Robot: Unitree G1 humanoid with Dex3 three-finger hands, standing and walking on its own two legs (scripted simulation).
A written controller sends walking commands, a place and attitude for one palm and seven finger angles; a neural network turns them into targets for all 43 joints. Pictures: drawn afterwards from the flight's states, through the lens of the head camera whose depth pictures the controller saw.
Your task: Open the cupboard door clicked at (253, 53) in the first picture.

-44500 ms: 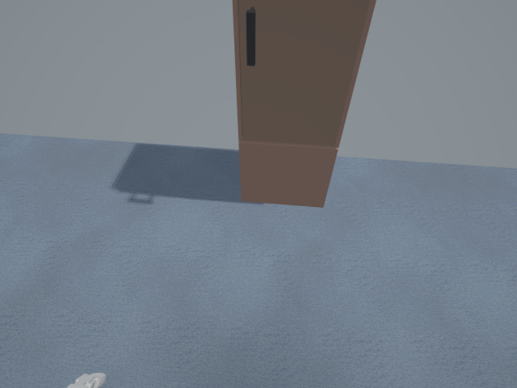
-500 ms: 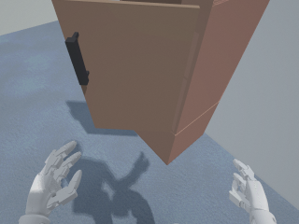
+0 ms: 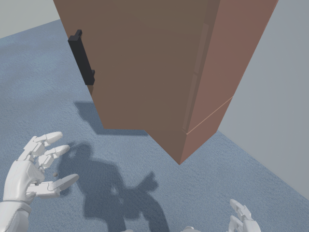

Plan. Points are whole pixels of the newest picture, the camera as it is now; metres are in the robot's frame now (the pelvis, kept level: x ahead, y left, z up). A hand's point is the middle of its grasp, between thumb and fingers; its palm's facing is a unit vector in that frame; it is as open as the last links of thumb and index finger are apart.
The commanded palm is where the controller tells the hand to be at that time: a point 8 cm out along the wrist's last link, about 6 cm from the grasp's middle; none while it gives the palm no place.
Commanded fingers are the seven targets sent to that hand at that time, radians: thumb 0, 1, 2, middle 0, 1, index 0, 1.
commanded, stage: raise the hand with hooked fingers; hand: left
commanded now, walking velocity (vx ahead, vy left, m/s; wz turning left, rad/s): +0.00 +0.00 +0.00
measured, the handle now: (84, 58) +0.57 +0.24 +0.13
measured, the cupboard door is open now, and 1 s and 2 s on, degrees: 47 47 47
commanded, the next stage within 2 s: move the hooked fingers beside the handle in 1.24 s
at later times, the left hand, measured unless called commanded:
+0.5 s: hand (30, 147) +0.27 +0.28 +0.12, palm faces +0.05 -1.00 -0.05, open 13.8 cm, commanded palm +0.24 +0.32 +0.12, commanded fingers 0.00 -0.50 0.30 -0.30 -1.20 -0.30 -1.20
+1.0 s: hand (31, 126) +0.31 +0.28 +0.14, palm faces +0.05 -1.00 -0.03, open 14.0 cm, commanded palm +0.28 +0.33 +0.15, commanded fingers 0.00 -0.50 0.30 -0.30 -1.20 -0.30 -1.20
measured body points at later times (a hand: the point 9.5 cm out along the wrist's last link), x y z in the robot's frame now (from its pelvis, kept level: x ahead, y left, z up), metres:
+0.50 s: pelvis +0.01 +0.01 +0.02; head +0.02 +0.01 +0.47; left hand +0.26 +0.33 +0.12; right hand +0.20 -0.21 -0.04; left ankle -0.01 +0.11 -0.70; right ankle +0.03 -0.10 -0.70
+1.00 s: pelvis +0.02 +0.01 +0.03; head +0.03 +0.00 +0.48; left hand +0.30 +0.33 +0.15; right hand +0.17 -0.24 -0.05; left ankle -0.01 +0.11 -0.70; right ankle +0.03 -0.10 -0.70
